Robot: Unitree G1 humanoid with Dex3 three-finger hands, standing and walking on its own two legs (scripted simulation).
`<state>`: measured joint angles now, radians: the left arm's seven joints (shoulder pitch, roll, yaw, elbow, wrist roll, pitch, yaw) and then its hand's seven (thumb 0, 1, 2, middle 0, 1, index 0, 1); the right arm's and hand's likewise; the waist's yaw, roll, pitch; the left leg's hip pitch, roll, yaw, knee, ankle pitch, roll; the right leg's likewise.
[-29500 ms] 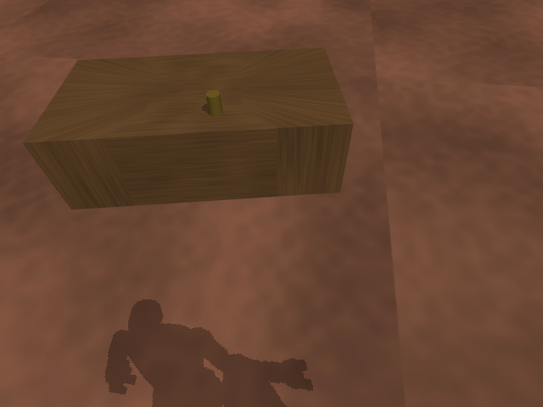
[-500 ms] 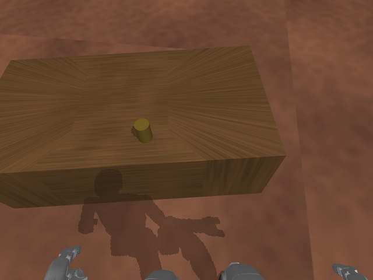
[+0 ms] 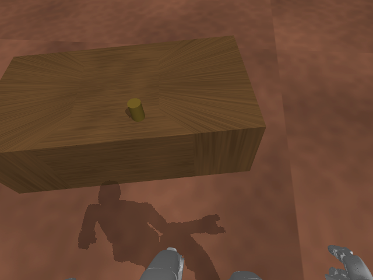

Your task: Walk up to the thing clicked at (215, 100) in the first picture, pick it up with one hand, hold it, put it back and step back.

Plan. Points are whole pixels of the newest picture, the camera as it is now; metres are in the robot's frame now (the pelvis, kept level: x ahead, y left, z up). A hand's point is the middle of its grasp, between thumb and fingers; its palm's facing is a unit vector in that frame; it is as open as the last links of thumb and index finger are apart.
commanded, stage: step back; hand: left
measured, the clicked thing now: (136, 110) +0.78 +0.27 -0.29
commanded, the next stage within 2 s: stand in 1.84 s
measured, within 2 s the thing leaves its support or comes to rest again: neither
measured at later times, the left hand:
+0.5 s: hand out of the picture -0.06 +0.26 -0.14, palm faces +0.01 -0.92 -0.39, open 7.4 cm
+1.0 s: hand out of the picture -0.25 +0.26 -0.14, palm faces +0.10 -0.91 -0.40, open 7.4 cm
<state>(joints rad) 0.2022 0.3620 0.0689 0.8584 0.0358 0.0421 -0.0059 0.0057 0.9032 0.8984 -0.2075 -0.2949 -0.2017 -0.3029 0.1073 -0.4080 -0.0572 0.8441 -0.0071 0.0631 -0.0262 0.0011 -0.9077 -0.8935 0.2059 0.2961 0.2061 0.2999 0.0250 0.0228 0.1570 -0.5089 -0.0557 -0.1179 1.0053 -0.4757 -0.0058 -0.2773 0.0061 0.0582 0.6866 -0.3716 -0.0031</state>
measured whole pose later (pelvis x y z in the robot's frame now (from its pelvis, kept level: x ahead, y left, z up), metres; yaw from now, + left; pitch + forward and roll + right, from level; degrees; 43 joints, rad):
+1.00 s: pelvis -0.31 -0.03 +0.01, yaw +6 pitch -3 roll +1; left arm 0.16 0.42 0.06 0.93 0.02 0.04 0.00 0.01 0.90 0.90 -0.21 -0.29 -0.20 -0.30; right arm 0.20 -0.35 -0.04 0.97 -0.05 0.02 0.01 0.00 -0.91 -0.89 0.21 0.30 0.21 0.30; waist 0.00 -0.05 0.10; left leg -0.22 -0.03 -0.01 0.60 -0.33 0.01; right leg -0.40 -0.02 0.05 0.88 -0.46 -0.01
